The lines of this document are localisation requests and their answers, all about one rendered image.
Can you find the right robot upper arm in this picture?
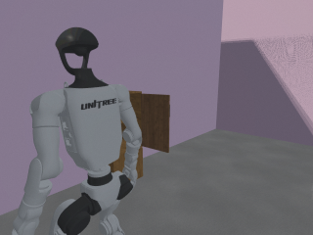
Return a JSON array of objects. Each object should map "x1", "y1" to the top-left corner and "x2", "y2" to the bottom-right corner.
[{"x1": 110, "y1": 84, "x2": 142, "y2": 143}]

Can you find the right robot forearm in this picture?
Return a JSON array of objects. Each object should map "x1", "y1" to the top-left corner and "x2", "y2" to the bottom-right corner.
[{"x1": 124, "y1": 135, "x2": 142, "y2": 171}]

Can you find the left robot upper arm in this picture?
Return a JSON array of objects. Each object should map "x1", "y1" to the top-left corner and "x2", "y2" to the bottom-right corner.
[{"x1": 29, "y1": 89, "x2": 66, "y2": 181}]

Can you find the cupboard door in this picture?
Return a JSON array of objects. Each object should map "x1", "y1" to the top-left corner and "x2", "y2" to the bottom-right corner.
[{"x1": 141, "y1": 93, "x2": 170, "y2": 153}]

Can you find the right robot hand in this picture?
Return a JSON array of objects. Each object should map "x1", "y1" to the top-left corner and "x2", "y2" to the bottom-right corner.
[{"x1": 122, "y1": 167, "x2": 138, "y2": 194}]

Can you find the left robot forearm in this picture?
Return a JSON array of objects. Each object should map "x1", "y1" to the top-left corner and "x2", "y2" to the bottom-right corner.
[{"x1": 11, "y1": 159, "x2": 53, "y2": 235}]

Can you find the right robot shin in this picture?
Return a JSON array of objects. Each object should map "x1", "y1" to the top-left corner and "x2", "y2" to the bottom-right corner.
[{"x1": 112, "y1": 214, "x2": 125, "y2": 235}]

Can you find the robot right thigh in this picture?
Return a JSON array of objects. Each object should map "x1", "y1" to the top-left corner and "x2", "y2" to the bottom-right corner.
[{"x1": 98, "y1": 170, "x2": 133, "y2": 235}]

